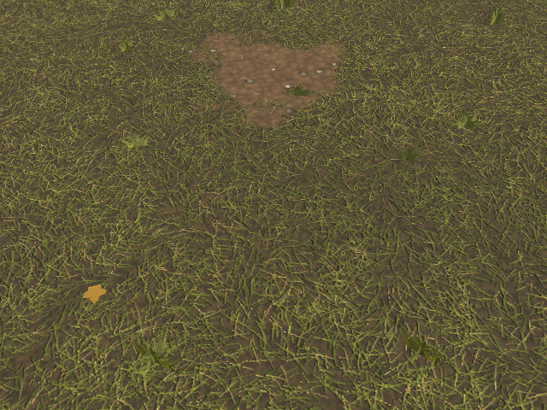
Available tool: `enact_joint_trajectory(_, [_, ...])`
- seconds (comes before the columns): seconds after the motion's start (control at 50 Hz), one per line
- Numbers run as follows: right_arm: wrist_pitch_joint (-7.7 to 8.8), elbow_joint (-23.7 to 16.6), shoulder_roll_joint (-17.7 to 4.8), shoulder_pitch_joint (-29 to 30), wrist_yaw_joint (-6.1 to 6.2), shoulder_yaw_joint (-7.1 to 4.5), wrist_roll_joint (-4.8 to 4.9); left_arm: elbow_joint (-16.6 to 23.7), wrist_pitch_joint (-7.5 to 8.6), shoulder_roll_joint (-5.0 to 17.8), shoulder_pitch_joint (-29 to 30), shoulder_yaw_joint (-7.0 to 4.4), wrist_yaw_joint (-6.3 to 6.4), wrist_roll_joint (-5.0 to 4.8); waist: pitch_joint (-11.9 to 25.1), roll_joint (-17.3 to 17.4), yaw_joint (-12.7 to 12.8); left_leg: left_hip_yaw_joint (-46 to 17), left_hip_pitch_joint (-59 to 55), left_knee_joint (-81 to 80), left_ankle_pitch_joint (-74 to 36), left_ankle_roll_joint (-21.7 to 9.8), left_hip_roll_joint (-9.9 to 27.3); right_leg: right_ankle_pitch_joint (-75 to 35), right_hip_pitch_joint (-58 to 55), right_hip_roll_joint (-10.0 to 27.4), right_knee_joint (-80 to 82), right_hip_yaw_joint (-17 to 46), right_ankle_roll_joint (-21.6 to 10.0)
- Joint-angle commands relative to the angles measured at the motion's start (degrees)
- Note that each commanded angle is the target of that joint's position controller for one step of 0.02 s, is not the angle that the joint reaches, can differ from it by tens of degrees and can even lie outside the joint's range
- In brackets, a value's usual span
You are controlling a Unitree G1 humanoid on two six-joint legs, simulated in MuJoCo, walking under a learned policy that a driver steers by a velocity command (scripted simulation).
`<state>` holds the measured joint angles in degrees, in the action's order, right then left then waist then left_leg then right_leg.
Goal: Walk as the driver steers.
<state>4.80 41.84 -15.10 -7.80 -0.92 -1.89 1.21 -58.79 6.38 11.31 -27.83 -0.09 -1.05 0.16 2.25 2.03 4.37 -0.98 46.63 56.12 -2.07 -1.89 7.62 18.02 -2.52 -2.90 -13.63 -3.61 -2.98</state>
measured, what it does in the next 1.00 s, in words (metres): walks ahead: left foot, then right foot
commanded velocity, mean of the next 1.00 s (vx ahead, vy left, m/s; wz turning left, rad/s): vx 0.98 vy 0.00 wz -0.08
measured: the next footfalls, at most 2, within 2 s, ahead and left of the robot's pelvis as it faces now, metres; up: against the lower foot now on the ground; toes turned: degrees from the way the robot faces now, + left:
left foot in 0.22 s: +0.42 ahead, +0.12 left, +0.00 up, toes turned +1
right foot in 0.70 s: +0.89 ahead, -0.13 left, +0.00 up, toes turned -2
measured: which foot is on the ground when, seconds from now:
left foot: up 0.00-0.20, down 0.22-0.72, up 0.74-1.00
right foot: down 0.00-0.24, up 0.26-0.68, down 0.70-1.00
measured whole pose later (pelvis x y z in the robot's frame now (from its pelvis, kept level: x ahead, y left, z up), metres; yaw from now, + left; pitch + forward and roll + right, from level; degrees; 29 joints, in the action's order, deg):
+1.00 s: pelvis +0.91 -0.05 +0.01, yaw -6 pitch +0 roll -1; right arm 7.2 41.2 -16.0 -2.9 -0.8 -1.0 -0.3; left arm -52.4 5.4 13.0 -30.2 -2.1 -0.8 -0.5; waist -0.6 1.9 5.8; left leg -5.4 40.0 48.3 2.3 0.1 7.2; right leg 13.3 3.1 -5.9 -17.0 2.8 -4.6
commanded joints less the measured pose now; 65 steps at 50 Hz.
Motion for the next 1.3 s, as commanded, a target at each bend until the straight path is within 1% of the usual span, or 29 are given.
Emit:
enact_joint_trajectory(0.02, [1.47,-6.09,-1.49,9.81,-0.98,-0.06,0.25,3.54,1.10,8.56,0.91,-1.13,1.35,-0.57,-12.11,-3.73,-0.68,3.29,-0.60,-11.37,-9.60,0.46,-1.53,-12.47,10.41,12.65,14.40,6.67,-6.92])
enact_joint_trajectory(0.14, [2.74,-10.52,-2.37,17.98,-3.95,-0.20,1.15,3.19,-0.65,11.84,-3.55,-1.79,2.00,-0.47,-10.95,-6.89,-1.77,6.34,-8.31,-26.98,-5.01,-2.38,-7.74,-43.93,-5.89,16.08,8.05,2.27,-5.78])
enact_joint_trajectory(0.2, [1.15,-7.44,-9.08,0.20,-2.36,-3.07,2.00,3.02,-2.81,14.94,-2.49,-2.98,2.37,2.23,2.58,-14.55,-13.02,8.21,-28.61,-23.58,5.72,-6.27,-12.52,-81.40,-11.20,18.25,-17.07,1.81,-4.56])
enact_joint_trajectory(0.22, [0.24,-3.14,-11.41,-15.10,-1.28,-4.05,1.81,4.64,-3.29,14.57,1.21,-2.67,2.60,2.40,10.10,-13.34,-20.47,2.46,-50.96,-20.99,7.91,-8.25,-7.45,-72.60,3.48,16.86,-35.47,1.65,-3.30])
enact_joint_trajectory(0.24, [0.85,-0.75,-17.09,-22.14,-1.32,-5.45,-0.60,6.83,-1.68,2.28,-8.60,0.31,0.98,1.72,23.67,6.10,-12.80,-31.36,-81.97,-22.10,35.44,-19.95,10.17,-26.59,34.23,5.53,-63.31,5.86,-0.52])
enact_joint_trajectory(0.26, [1.02,1.68,-11.96,-25.62,-1.11,-4.67,-0.36,5.53,1.19,5.02,-5.82,0.12,0.17,-1.11,30.49,9.75,-15.31,-50.01,-83.78,-36.28,51.74,-19.26,12.82,6.53,40.03,0.43,-69.16,14.92,-2.45])
enact_joint_trajectory(0.28, [1.21,2.80,-8.55,-21.68,-0.64,-3.54,-0.79,9.76,2.22,11.13,5.32,-1.90,0.17,-4.36,15.70,10.93,-14.97,-42.41,-74.72,-40.62,45.77,-14.83,10.58,5.29,46.47,3.77,-71.61,13.03,-4.14])
enact_joint_trajectory(0.32, [1.99,2.90,-5.16,-13.13,-1.12,-2.33,-2.05,13.02,3.04,8.87,13.70,-1.30,0.38,-3.37,2.40,-2.93,-9.93,-27.50,-52.20,-43.24,28.29,-13.16,7.17,0.27,44.79,8.17,-66.29,11.03,-4.47])
enact_joint_trajectory(0.38, [2.32,3.57,-1.62,-6.73,-1.62,-1.13,-1.71,12.11,-0.10,5.17,7.78,-1.06,0.11,-2.21,-3.21,0.87,-1.42,-17.12,-34.21,-47.98,25.89,-12.84,3.52,-1.84,38.06,12.74,-60.51,10.78,-2.48])
enact_joint_trajectory(0.46, [3.28,5.00,-5.19,-8.97,-0.64,-1.71,-0.89,16.33,-1.27,6.81,17.93,-0.75,1.25,-0.47,-11.70,0.07,-2.14,-8.50,-25.73,-53.57,17.59,-12.56,1.57,-13.89,44.44,14.35,-47.26,7.90,2.05])
enact_joint_trajectory(0.54, [3.77,6.33,-6.51,-15.97,0.67,-1.51,-0.05,19.01,0.37,6.04,27.84,-0.48,-0.48,-0.75,-10.39,-3.29,-6.25,-0.01,-28.31,-56.35,9.35,-9.89,-1.20,-35.09,33.83,9.85,-26.33,2.42,2.10])
enact_joint_trajectory(0.62, [1.33,8.58,-8.84,-20.76,1.33,-2.20,0.40,21.99,0.79,7.79,34.50,-1.00,-2.09,-1.63,-12.45,-1.52,-7.50,0.62,-47.78,-53.49,0.33,-8.05,3.85,-30.24,37.71,7.08,-14.31,2.39,1.15])
enact_joint_trajectory(0.66, [-0.37,8.53,-11.89,-19.65,1.43,-2.95,-1.25,21.41,0.39,11.24,27.76,-2.58,-2.16,-2.20,-6.44,3.03,-2.70,0.49,-56.76,-43.38,-26.10,-6.49,6.37,-21.43,32.91,3.65,-16.43,1.05,-0.76])
enact_joint_trajectory(0.7, [-2.10,8.14,-11.91,-16.44,1.69,-2.65,-3.01,16.81,-1.04,16.05,6.60,-5.12,-0.88,-2.89,5.84,6.07,9.18,3.31,-50.94,-15.60,-41.96,-4.03,4.37,-13.33,9.40,1.83,-20.66,-0.60,-3.52])
enact_joint_trajectory(0.72, [-1.18,6.14,-2.55,-25.52,1.03,-0.35,-2.80,14.78,-1.19,22.20,-1.49,-6.51,-0.41,-0.46,17.98,-8.63,4.67,2.06,-25.88,10.58,-19.18,-2.04,-1.80,2.58,-18.46,16.02,-22.53,22.68,-11.01])
enact_joint_trajectory(0.74, [1.07,8.04,2.67,-29.66,0.14,1.82,-0.49,13.23,-0.75,21.03,-4.82,-6.61,-1.37,-1.17,28.42,-22.73,2.74,-5.45,-13.78,25.42,26.25,-0.92,-11.00,29.97,-28.40,23.26,-6.64,51.81,-16.02])
enact_joint_trajectory(0.76, [2.45,6.44,-5.29,-21.74,0.28,-0.28,2.31,12.57,-0.47,15.02,-2.91,-5.14,-1.20,-0.90,20.24,-17.76,4.41,-8.46,-6.85,28.65,25.98,-3.82,-8.09,31.68,-24.40,22.04,-0.10,53.22,-11.91])
enact_joint_trajectory(0.78, [3.17,3.58,-6.71,-12.88,0.49,-0.38,3.38,12.91,-0.19,12.61,1.09,-4.47,-1.19,-0.28,10.80,-11.00,3.89,-7.03,-4.18,28.23,24.31,-4.68,-5.56,21.66,-15.70,20.82,-1.20,42.95,-10.08])
enact_joint_trajectory(0.8, [3.90,1.38,-5.81,-6.89,0.78,0.02,1.70,12.90,0.29,12.51,4.90,-4.32,-1.49,0.40,4.40,-3.75,2.12,-5.79,-5.24,23.40,21.21,-4.88,-3.60,10.34,-4.84,17.90,-0.37,36.43,-9.85])
enact_joint_trajectory(0.84, [3.26,0.76,-4.31,-7.21,0.61,-0.29,-0.24,13.18,0.69,8.47,9.82,-3.13,-1.91,1.43,0.86,-3.81,-3.84,-6.23,-11.18,16.95,17.32,-4.59,-0.26,2.88,7.63,12.95,0.85,28.33,-10.35])
enact_joint_trajectory(0.88, [2.39,0.77,-3.10,-8.25,0.34,-0.06,-0.76,13.18,0.41,7.81,10.58,-3.02,-1.60,0.02,-2.49,-4.32,-6.38,-5.51,-11.09,12.01,17.81,-2.73,0.68,1.99,12.58,11.94,4.19,26.35,-12.68])
enact_joint_trajectory(1.0, [3.55,-4.70,-3.13,10.03,-0.41,0.67,-1.62,12.57,0.47,11.14,3.81,-4.08,1.52,-1.14,-10.32,-3.50,-1.79,-1.79,-14.74,-17.58,-6.28,4.38,-3.20,-7.95,22.46,8.32,8.57,17.67,-11.10])
enact_joint_trajectory(1.12, [4.27,-7.86,-6.94,15.18,-0.73,-1.06,0.44,11.18,-1.34,11.69,-1.42,-5.02,2.51,-2.58,-9.44,-6.35,-1.20,-4.97,-21.30,-30.37,-6.20,4.43,-5.86,-9.95,9.75,11.69,1.41,22.12,-7.53])
enact_joint_trajectory(1.18, [3.93,-4.41,-12.14,-5.51,0.65,-3.98,1.34,12.95,-3.29,13.00,1.98,-5.19,2.19,-0.04,5.86,-9.43,-13.20,-3.03,-45.27,-24.98,7.69,1.39,-5.10,-31.27,10.43,7.90,-24.63,20.19,-3.73])
enact_joint_trajectory(1.2, [2.98,-2.29,-15.80,-19.25,1.61,-4.65,0.65,15.41,-2.92,7.79,2.15,-3.48,1.82,2.06,18.18,-1.55,-17.08,-15.17,-66.59,-20.62,21.40,0.26,5.54,-19.10,23.34,4.68,-45.55,17.08,-2.78])
enact_joint_trajectory(1.22, [2.84,-1.07,-19.45,-19.12,0.11,-5.24,-1.07,18.28,-1.42,0.37,-7.69,-1.45,1.30,-3.05,27.69,30.85,-8.44,-52.44,-80.53,-37.08,48.84,-10.09,19.08,10.40,42.92,-1.12,-66.13,13.96,-0.57])
enact_joint_trajectory(1.24, [2.56,-2.57,-11.89,-15.02,0.01,-3.90,-1.11,16.95,-1.62,6.46,-3.60,-2.19,2.06,-5.02,19.16,21.78,-10.43,-52.43,-74.67,-42.36,55.45,-7.81,16.53,7.46,49.35,3.82,-71.27,14.15,-1.22])
enact_joint_trajectory(1.28, [2.02,-1.22,-8.00,-11.40,0.42,-3.22,-1.63,19.33,-2.14,9.51,9.35,-3.04,2.12,-3.04,4.27,1.39,-11.32,-29.97,-58.78,-40.73,30.99,-5.17,12.58,1.77,50.05,8.11,-69.61,10.32,-1.23])
enact_joint_trajectory(1.3, [1.96,0.05,-7.18,-10.87,0.27,-3.25,-2.41,20.48,-2.11,9.31,13.14,-3.38,1.62,-1.10,0.71,0.85,-10.58,-21.07,-50.66,-39.73,16.12,-4.61,10.18,0.69,46.05,10.42,-64.19,10.79,-1.50])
